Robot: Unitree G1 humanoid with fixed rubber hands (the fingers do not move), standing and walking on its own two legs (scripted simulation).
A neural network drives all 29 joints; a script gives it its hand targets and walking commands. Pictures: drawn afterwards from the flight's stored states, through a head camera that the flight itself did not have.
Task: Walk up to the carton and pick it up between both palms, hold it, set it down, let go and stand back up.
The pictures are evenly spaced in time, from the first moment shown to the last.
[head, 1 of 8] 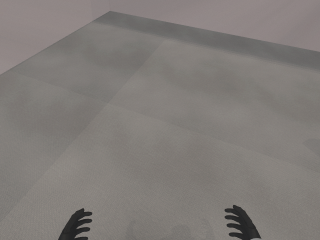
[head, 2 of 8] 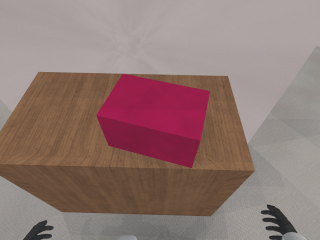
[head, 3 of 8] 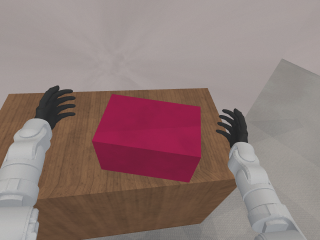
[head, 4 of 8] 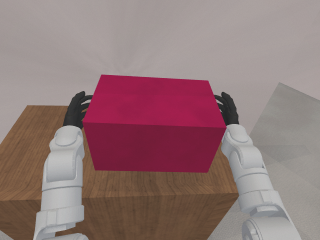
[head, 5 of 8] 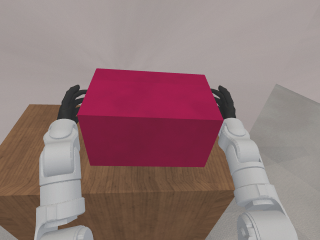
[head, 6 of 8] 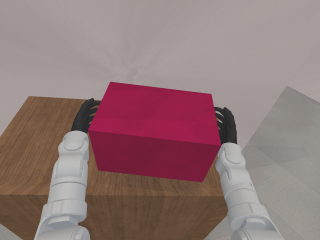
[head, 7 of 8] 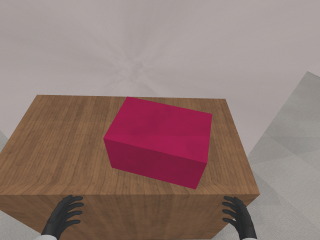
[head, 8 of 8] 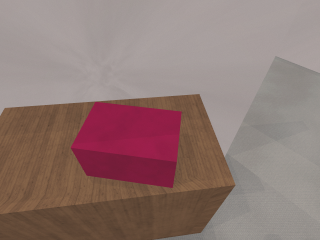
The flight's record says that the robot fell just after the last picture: no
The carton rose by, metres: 0.20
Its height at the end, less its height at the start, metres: +0.00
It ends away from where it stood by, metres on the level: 0.01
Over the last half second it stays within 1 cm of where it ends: yes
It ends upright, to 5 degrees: yes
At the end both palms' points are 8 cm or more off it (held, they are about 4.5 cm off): yes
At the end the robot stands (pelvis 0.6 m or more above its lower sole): yes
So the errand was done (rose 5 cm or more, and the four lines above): yes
